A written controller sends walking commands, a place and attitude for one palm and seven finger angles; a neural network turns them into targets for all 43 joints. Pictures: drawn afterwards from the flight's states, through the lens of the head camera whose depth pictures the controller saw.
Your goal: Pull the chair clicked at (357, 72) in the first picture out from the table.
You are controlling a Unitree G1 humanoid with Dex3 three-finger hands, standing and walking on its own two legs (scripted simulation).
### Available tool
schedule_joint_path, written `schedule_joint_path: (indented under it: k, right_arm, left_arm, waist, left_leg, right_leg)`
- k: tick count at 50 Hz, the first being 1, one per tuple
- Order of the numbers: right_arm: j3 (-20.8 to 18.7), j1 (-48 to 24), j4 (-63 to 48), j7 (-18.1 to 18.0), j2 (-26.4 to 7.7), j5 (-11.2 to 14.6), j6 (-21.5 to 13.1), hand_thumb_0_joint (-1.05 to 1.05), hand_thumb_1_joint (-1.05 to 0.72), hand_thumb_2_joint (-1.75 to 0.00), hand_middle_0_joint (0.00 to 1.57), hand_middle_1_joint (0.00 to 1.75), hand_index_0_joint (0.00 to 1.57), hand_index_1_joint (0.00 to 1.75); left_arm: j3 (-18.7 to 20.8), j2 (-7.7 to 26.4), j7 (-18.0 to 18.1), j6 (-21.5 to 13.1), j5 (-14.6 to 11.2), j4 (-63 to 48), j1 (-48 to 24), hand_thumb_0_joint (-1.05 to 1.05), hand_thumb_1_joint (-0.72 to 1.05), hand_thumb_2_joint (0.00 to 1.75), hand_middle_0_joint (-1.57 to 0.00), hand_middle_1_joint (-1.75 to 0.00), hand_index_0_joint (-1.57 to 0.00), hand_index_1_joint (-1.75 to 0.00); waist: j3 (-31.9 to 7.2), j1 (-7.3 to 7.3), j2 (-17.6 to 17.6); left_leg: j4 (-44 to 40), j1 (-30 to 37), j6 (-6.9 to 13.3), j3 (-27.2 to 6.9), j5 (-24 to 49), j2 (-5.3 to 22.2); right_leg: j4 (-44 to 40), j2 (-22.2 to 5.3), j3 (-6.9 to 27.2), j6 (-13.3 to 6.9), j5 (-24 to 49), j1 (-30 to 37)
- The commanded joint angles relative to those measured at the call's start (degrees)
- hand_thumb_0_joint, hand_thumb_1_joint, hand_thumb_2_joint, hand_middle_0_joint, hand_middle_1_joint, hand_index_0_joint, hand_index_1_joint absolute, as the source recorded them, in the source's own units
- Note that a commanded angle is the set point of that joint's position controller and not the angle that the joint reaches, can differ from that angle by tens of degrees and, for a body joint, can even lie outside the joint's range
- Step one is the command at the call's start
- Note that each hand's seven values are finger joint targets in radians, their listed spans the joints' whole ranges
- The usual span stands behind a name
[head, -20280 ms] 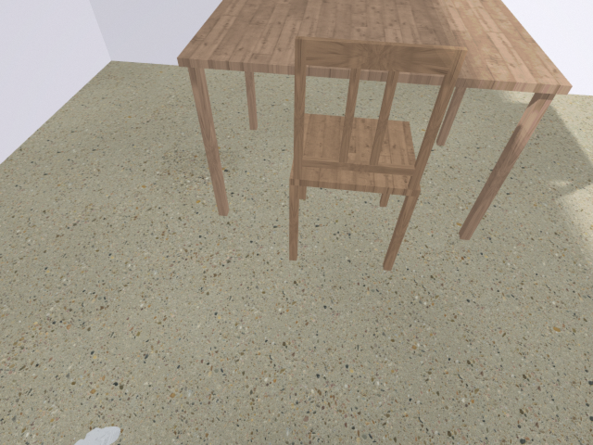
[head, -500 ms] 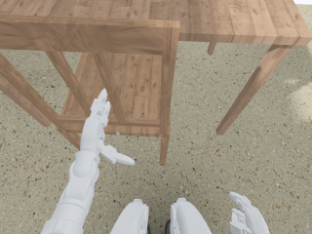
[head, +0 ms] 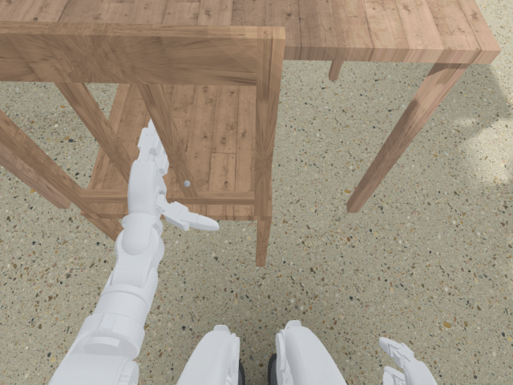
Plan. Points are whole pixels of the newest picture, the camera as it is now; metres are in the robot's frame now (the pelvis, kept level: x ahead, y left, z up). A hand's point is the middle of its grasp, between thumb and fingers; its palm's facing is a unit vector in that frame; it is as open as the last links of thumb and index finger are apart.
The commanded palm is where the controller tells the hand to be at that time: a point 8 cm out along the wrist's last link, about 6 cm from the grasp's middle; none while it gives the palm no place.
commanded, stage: push the fingers through the gap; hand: left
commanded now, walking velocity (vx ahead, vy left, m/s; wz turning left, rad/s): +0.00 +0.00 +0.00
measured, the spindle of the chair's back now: (115, 150) +0.47 +0.22 +0.04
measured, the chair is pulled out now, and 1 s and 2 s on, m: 0.00 0.00 0.04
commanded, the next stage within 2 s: hook a spindle and tug to test in 0.44 s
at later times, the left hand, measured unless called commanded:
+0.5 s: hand (188, 180) +0.43 +0.11 +0.01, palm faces -0.02 -1.00 -0.04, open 16.9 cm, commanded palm +0.40 +0.16 +0.02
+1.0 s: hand (186, 183) +0.42 +0.11 +0.02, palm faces -0.01 -1.00 -0.02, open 14.0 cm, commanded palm +0.40 +0.16 +0.02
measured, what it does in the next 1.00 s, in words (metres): stands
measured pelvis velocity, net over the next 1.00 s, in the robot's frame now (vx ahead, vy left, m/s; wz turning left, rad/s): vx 0.00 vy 0.01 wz -0.01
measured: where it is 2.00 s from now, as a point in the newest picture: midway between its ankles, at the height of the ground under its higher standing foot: outside the picture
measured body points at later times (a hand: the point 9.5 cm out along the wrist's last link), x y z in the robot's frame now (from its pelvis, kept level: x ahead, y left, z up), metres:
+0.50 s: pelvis +0.00 +0.00 +0.00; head +0.13 +0.00 +0.43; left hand +0.42 +0.16 +0.02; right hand +0.10 -0.25 -0.12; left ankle +0.02 +0.07 -0.62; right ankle +0.04 -0.08 -0.62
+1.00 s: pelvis +0.00 +0.01 +0.00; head +0.13 +0.01 +0.43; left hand +0.41 +0.16 +0.02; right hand +0.11 -0.25 -0.12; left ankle +0.02 +0.07 -0.62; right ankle +0.04 -0.08 -0.62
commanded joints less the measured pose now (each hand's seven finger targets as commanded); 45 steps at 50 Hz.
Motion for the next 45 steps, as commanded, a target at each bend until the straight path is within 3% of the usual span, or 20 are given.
schedule_joint_path:
  k: [1,6,8,10,13,18,21,23,24,27,28,30,34,36,38,42,45]
  right_arm:
    - [-3.3,4.0,-5.1,-0.5,-8.5,0.3,-1.7,0.0,-0.9,-0.9,0.2,0.3,0.2,0.3]
    - [-3.8,5.0,-6.3,-0.1,-8.8,0.3,-1.1,0.0,-0.9,-0.9,0.2,0.3,0.2,0.3]
    - [-4.0,5.2,-6.0,0.0,-8.8,0.2,-1.0,0.0,-0.9,-0.9,0.2,0.3,0.2,0.3]
    - [-4.0,5.2,-5.8,0.1,-8.8,0.2,-0.8,0.0,-0.9,-0.9,0.2,0.3,0.2,0.3]
    - [-3.9,5.1,-5.3,0.1,-8.5,-0.1,-0.9,0.0,-0.9,-0.9,0.2,0.3,0.2,0.3]
    - [-3.7,5.0,-5.1,0.4,-8.5,-0.1,-0.5,0.0,-0.9,-0.9,0.2,0.3,0.2,0.3]
    - [-3.8,5.3,-5.4,0.4,-8.8,0.0,-0.3,0.0,-0.9,-0.9,0.2,0.3,0.2,0.3]
    - [-4.0,5.4,-5.6,0.3,-8.9,0.1,-0.3,0.0,-0.9,-0.9,0.2,0.3,0.2,0.3]
    - [-3.9,5.2,-5.6,0.3,-8.7,0.1,-0.2,0.0,-0.9,-0.9,0.2,0.3,0.2,0.3]
    - [-3.8,5.1,-5.4,0.0,-8.9,0.1,-0.4,0.0,-0.9,-0.9,0.2,0.3,0.2,0.3]
    - [-3.8,5.0,-5.4,0.0,-8.7,0.0,-0.4,0.0,-0.9,-0.9,0.2,0.3,0.2,0.3]
    - [-3.8,4.9,-5.3,0.1,-8.6,0.0,-0.5,0.0,-0.9,-0.9,0.2,0.3,0.2,0.3]
    - [-3.9,5.0,-5.5,0.5,-8.6,-0.1,-0.3,0.0,-0.9,-0.9,0.2,0.3,0.2,0.3]
    - [-3.9,4.9,-5.6,0.5,-8.6,0.1,-0.1,0.0,-0.9,-0.9,0.2,0.3,0.2,0.3]
    - [-3.8,4.8,-5.6,0.5,-8.5,0.1,0.1,0.0,-0.9,-0.9,0.2,0.3,0.2,0.3]
    - [-3.7,4.3,-6.1,0.2,-8.5,0.3,0.0,0.0,-0.9,-0.9,0.2,0.3,0.2,0.3]
    - [-3.6,4.0,-6.0,0.2,-8.3,0.1,-0.4,0.0,-0.9,-0.9,0.2,0.3,0.2,0.3]
  left_arm:
    - [2.2,6.3,-0.9,-3.7,0.2,-4.7,-18.9,0.0,-0.5,0.3,-0.06,-0.08,-0.06,-0.08]
    - [1.6,5.1,-2.1,-3.2,-0.8,-7.2,-19.5,0.0,-0.5,0.3,-0.06,-0.08,-0.06,-0.08]
    - [2.4,5.8,-1.7,-3.9,-1.2,-9.3,-20.0,0.0,-0.5,0.3,-0.06,-0.08,-0.06,-0.08]
    - [3.5,7.0,-0.9,-4.6,-1.1,-9.0,-20.2,0.0,-0.5,0.3,-0.06,-0.08,-0.06,-0.08]
    - [3.9,7.4,0.4,-5.9,-0.1,-8.2,-21.3,0.0,-0.5,0.3,-0.06,-0.08,-0.06,-0.08]
    - [3.0,6.7,0.3,-6.0,1.2,-4.8,-19.7,0.0,-0.5,0.3,-0.06,-0.08,-0.06,-0.08]
    - [2.0,5.7,-0.3,-5.2,0.9,-4.0,-21.2,0.0,-0.5,0.3,-0.06,-0.08,-0.06,-0.08]
    - [3.2,6.5,-0.7,-5.1,0.1,-5.3,-20.7,0.0,-0.5,0.3,-0.06,-0.08,-0.06,-0.08]
    - [1.9,5.3,-1.0,-5.1,-0.3,-6.2,-21.3,0.0,-0.5,0.3,-0.06,-0.08,-0.06,-0.08]
    - [3.7,7.4,-0.9,-5.7,-0.8,-7.4,-23.4,0.0,-0.5,0.3,-0.06,-0.08,-0.06,-0.08]
    - [3.6,7.0,-0.8,-5.8,-0.6,-6.9,-21.6,0.0,-0.5,0.3,-0.08,-0.13,-0.08,-0.13]
    - [2.6,6.3,-0.6,-6.3,-0.3,-7.6,-22.2,0.0,-0.5,0.3,-0.11,-0.24,-0.11,-0.24]
    - [2.2,5.9,-0.8,-6.2,0.2,-7.2,-19.2,0.0,-0.5,0.3,-0.18,-0.46,-0.18,-0.46]
    - [1.0,4.6,-1.1,-5.4,0.2,-5.9,-19.2,0.0,-0.5,0.3,-0.22,-0.57,-0.22,-0.57]
    - [1.3,4.4,-1.0,-4.8,0.1,-5.1,-18.2,0.0,-0.5,0.3,-0.25,-0.68,-0.25,-0.68]
    - [2.8,6.3,-0.7,-5.2,-0.4,-7.5,-20.2,0.0,-0.5,0.3,-0.32,-0.9,-0.32,-0.9]
    - [1.9,5.8,-0.4,-6.3,-0.3,-9.4,-22.0,0.0,-0.33,0.37,-0.38,-1.07,-0.38,-1.07]
  waist:
    - [-23.0,-2.3,-2.8]
    - [-29.6,-1.29,1.7]
    - [-30.7,-1.32,0.8]
    - [-28.6,-1.56,-1.9]
    - [-26.4,-1.92,-2.9]
    - [-24.5,-1.69,-0.3]
    - [-25.7,-2.51,-0.7]
    - [-27.7,-1.76,-0.3]
    - [-27.9,-2.03,0.1]
    - [-28.1,-2.31,-1.4]
    - [-27.5,-1.62,-0.7]
    - [-27.5,-2.22,-1.1]
    - [-27.8,-1.55,-0.3]
    - [-26.5,-2.21,-1.6]
    - [-25.3,-1.92,-1.3]
    - [-25.9,-1.82,-1.7]
    - [-26.6,-1.86,0.3]
  left_leg:
    - [-8.1,9.9,-2.2,-4.1,14.4,2.2]
    - [-8.9,17.1,-3.1,-4.7,21.5,2.6]
    - [-9.0,19.1,-3.6,-5.1,24.0,2.9]
    - [-9.1,16.9,-3.2,-5.2,22.4,3.0]
    - [-8.7,14.1,-2.6,-4.6,19.7,2.7]
    - [-8.9,13.4,-2.7,-4.4,17.4,2.6]
    - [-8.7,14.4,-2.7,-4.6,18.5,2.7]
    - [-8.9,15.6,-3.0,-4.8,19.7,2.7]
    - [-9.1,16.4,-3.0,-4.8,20.1,2.7]
    - [-8.6,15.6,-2.8,-5.0,19.8,2.8]
    - [-8.9,15.2,-2.9,-4.9,19.5,2.6]
    - [-8.7,15.6,-2.7,-5.0,19.4,2.8]
    - [-8.8,16.3,-3.1,-4.9,20.8,2.7]
    - [-8.8,15.3,-2.9,-5.0,20.1,2.8]
    - [-9.0,14.5,-2.8,-4.6,18.9,2.6]
    - [-9.0,13.6,-2.5,-4.5,17.7,2.4]
    - [-8.8,14.7,-2.7,-4.9,17.1,2.5]
  right_leg:
    - [-10.5,-2.4,6.2,2.4,13.0,16.6]
    - [-9.2,-2.2,4.6,2.0,18.1,16.9]
    - [-9.0,-2.0,4.2,2.0,19.7,16.9]
    - [-9.4,-1.9,4.4,2.2,19.1,17.5]
    - [-9.5,-1.9,5.0,2.4,17.8,17.6]
    - [-9.8,-2.0,5.3,2.1,15.3,15.9]
    - [-9.7,-2.0,5.0,2.2,16.1,15.7]
    - [-9.5,-2.1,4.9,2.1,17.1,16.6]
    - [-9.8,-2.0,4.7,2.2,17.4,16.7]
    - [-9.6,-2.0,5.0,2.3,17.4,16.9]
    - [-9.5,-1.9,4.9,2.2,17.1,17.2]
    - [-9.5,-2.0,4.9,2.3,17.0,16.6]
    - [-9.3,-2.0,4.7,2.1,17.9,16.8]
    - [-9.3,-2.0,4.5,2.1,17.5,16.3]
    - [-9.9,-2.0,4.7,2.2,16.6,16.4]
    - [-10.3,-2.1,5.4,2.2,16.0,17.7]
    - [-10.0,-2.1,5.4,2.1,15.0,16.5]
